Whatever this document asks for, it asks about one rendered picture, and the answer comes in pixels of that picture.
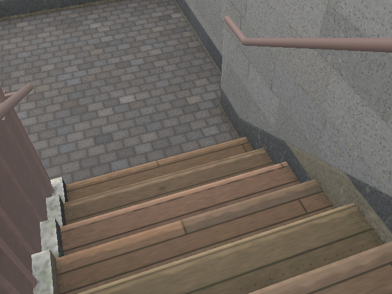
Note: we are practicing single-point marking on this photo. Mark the stairs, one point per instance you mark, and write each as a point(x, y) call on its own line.
point(218, 220)

